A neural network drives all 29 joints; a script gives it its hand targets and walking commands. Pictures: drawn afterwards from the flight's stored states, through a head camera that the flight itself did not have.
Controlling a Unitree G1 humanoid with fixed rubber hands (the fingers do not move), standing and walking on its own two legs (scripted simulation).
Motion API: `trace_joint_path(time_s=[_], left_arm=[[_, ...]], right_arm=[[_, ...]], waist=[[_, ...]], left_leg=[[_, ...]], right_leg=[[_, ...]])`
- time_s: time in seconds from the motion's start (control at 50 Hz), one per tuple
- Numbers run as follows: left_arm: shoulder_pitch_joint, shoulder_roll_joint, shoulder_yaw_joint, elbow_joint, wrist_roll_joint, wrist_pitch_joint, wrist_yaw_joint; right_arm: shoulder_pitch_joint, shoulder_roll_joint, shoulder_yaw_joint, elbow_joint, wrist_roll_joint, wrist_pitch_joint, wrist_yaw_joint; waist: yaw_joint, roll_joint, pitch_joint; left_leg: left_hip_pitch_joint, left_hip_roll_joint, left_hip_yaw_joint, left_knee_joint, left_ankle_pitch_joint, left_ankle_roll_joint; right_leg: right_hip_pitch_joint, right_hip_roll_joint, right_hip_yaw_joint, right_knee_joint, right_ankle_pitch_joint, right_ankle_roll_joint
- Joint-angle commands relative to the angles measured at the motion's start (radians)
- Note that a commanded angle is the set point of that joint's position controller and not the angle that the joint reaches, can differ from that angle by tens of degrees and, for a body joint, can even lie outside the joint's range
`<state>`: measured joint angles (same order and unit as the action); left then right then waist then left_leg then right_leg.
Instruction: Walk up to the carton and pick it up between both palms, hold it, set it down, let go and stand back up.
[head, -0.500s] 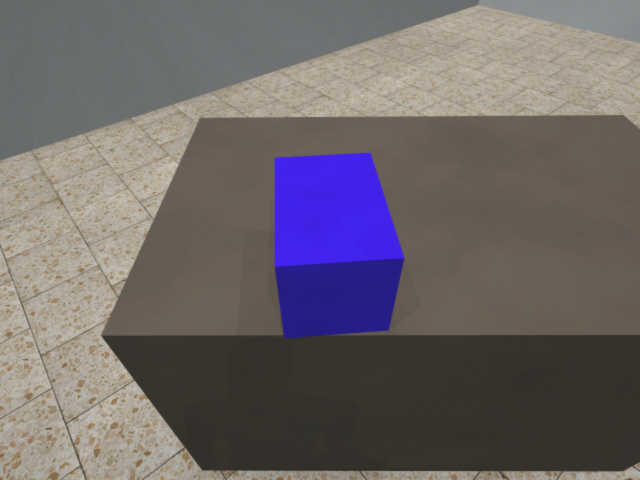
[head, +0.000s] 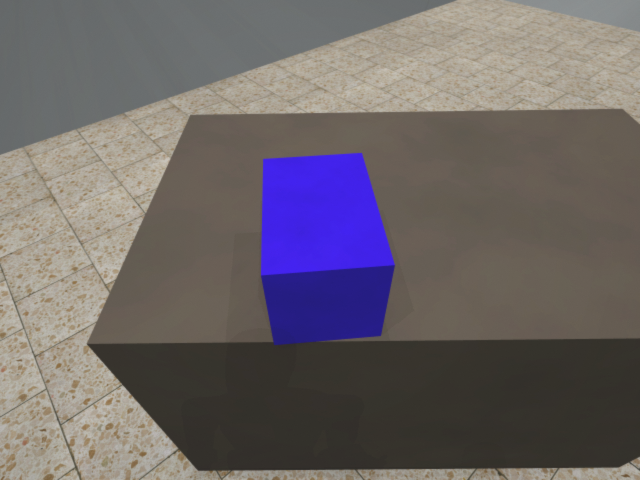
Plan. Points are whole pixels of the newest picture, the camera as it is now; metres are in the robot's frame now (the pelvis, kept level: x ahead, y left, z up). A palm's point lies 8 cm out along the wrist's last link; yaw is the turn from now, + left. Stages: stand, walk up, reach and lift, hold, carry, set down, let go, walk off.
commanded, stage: stand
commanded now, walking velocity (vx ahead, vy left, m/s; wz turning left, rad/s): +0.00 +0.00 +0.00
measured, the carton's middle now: (320, 244) +0.46 +0.01 +0.03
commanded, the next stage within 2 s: none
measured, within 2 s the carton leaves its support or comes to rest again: neither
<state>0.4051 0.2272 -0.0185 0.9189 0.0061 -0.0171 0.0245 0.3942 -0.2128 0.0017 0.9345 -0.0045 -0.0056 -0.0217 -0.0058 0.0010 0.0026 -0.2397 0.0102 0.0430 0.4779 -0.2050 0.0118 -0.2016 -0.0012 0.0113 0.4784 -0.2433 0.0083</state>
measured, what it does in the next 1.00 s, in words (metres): stands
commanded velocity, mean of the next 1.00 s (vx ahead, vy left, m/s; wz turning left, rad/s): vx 0.00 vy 0.00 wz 0.00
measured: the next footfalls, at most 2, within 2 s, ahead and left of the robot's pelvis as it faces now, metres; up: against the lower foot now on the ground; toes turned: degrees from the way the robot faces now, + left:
none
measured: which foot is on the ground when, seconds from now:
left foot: down 0.00-1.00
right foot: down 0.00-1.00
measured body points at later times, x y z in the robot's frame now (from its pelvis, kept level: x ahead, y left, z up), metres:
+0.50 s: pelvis +0.01 +0.00 +0.00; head +0.01 +0.00 +0.45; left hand +0.02 +0.24 -0.15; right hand +0.01 -0.24 -0.15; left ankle +0.03 +0.11 -0.74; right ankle +0.01 -0.12 -0.74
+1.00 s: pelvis +0.02 +0.00 +0.00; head +0.02 +0.00 +0.45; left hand +0.01 +0.24 -0.15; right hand +0.01 -0.24 -0.15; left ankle +0.03 +0.11 -0.74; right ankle +0.01 -0.13 -0.74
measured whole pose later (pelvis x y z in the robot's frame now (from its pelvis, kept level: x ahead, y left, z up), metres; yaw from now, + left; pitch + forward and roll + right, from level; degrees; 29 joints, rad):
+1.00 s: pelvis +0.02 +0.00 +0.00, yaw +0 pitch -1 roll +0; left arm 0.35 0.20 -0.02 1.02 0.00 -0.01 0.04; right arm 0.36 -0.18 0.01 1.01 0.00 -0.01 -0.04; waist 0.00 0.00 0.02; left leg -0.20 0.01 0.04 0.44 -0.21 0.01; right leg -0.16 0.00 0.02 0.43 -0.25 0.01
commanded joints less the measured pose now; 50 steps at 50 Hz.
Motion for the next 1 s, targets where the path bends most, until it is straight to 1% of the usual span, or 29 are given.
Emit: trace_joint_path(time_s=[0.0, 0.3, 0.98], left_arm=[[0.060, 0.119, 0.031, -0.035, -0.001, -0.014, 0.009], [0.027, 0.106, 0.026, 0.002, -0.003, -0.010, 0.014], [0.018, 0.081, 0.023, 0.067, -0.004, -0.005, 0.022]], right_arm=[[0.060, -0.120, -0.026, -0.035, 0.001, -0.016, -0.009], [0.052, -0.107, -0.020, 0.001, 0.002, -0.016, -0.016], [0.039, -0.087, -0.019, 0.052, 0.004, -0.014, -0.025]], waist=[[0.001, 0.001, 0.090], [0.002, 0.003, 0.082], [0.002, 0.004, 0.087]], left_leg=[[-0.006, 0.091, -0.124, -0.109, -0.039, 0.007], [0.016, 0.094, -0.117, -0.115, 0.008, 0.004], [0.031, 0.093, -0.115, -0.134, 0.019, 0.002]], right_leg=[[-0.075, -0.087, 0.099, -0.118, 0.002, -0.022], [-0.049, -0.088, 0.091, -0.124, 0.044, -0.019], [-0.030, -0.090, 0.081, -0.136, 0.057, -0.015]])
